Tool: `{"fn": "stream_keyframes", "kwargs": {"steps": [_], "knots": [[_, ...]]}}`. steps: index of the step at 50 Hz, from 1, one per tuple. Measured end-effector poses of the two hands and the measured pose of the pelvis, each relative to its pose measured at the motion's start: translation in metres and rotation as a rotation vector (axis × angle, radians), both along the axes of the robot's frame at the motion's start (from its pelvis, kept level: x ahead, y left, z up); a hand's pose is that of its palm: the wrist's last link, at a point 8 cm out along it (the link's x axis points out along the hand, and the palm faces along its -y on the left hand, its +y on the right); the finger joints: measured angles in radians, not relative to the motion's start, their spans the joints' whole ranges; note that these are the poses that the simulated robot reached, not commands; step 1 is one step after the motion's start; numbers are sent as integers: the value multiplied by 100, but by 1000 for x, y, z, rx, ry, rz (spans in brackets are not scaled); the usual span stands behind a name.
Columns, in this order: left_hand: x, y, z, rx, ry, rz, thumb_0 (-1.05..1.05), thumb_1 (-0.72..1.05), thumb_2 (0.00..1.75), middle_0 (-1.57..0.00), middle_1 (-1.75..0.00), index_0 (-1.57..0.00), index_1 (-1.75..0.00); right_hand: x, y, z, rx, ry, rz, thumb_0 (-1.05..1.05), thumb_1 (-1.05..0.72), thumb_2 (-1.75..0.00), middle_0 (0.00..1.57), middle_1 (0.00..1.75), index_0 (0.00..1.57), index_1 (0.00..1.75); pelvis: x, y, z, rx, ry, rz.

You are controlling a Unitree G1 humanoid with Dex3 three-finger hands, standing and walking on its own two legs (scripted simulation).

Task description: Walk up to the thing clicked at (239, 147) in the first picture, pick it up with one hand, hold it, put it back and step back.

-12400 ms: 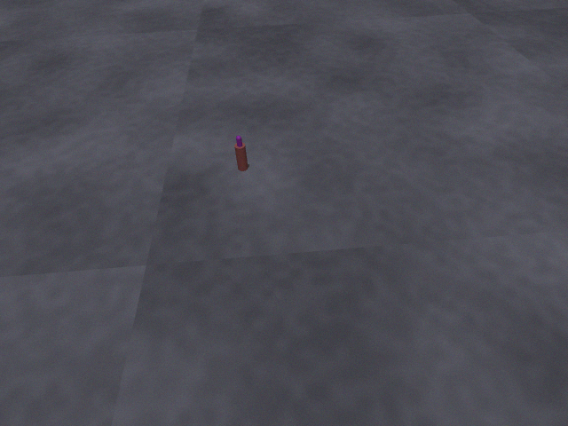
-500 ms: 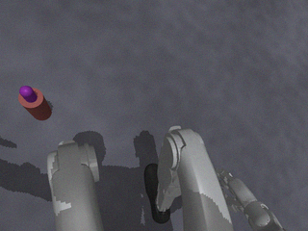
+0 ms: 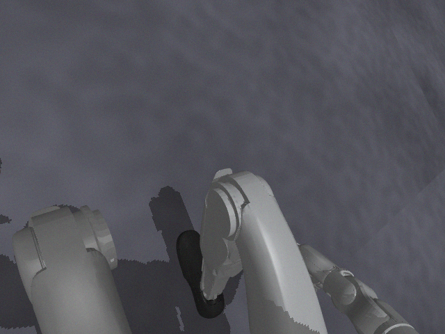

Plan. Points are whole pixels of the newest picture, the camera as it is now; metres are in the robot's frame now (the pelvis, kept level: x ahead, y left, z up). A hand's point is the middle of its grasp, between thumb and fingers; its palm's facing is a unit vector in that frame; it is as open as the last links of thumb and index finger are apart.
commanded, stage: close in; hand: left
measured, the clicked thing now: out of the picture +0.44 +0.29 -0.18
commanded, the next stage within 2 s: rest palm in 0.40 s
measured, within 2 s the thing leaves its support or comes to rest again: leaves its support in 1.70 s
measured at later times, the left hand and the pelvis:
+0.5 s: hand out of the picture +0.42 +0.28 -0.17, palm faces +0.26 -0.97 +0.02, open 17.4 cm; pelvis +0.00 +0.01 -0.01, yaw -2 degrees
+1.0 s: hand out of the picture +0.43 +0.28 -0.18, palm faces +0.29 -0.96 -0.01, open 11.7 cm; pelvis +0.00 +0.01 +0.00, yaw -2 degrees
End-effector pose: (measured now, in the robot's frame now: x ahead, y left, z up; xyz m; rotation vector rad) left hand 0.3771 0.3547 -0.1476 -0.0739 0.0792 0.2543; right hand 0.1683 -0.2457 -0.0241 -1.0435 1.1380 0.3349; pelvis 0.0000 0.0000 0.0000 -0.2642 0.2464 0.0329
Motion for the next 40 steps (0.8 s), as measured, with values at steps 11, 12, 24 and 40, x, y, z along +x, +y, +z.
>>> {"fn": "stream_keyframes", "kwargs": {"steps": [11, 12, 24, 40], "knots": [[-3, -16, -8, 54, 7, -59, -1, -59, 2, -6, -7, -7, -7, -18, -1, 0, -40, 70, 12, 0, -93, -90, 20, 30, 21, 30, -5, 4, -3, -14, -25, -4], [-2, -19, -9, 46, 4, -57, -1, -59, 2, -6, -7, -7, -7, -18, -1, 1, -42, 70, 14, 0, -93, -90, 20, 30, 21, 30, -5, 4, -3, -16, -27, -5], [9, -30, -23, 44, -23, 1, -1, -56, 8, -7, -9, -7, -9, -16, 7, 6, -85, 85, 45, 0, -92, -90, 20, 30, 21, 30, -5, 7, -5, -41, -52, -19], [13, -39, -30, 53, -19, 10, -1, -30, 25, -18, -19, -17, -20, -9, 15, 4, -94, 118, 64, 0, -90, -90, 20, 30, 21, 30, -3, 9, -4, -56, -47, -23]]}}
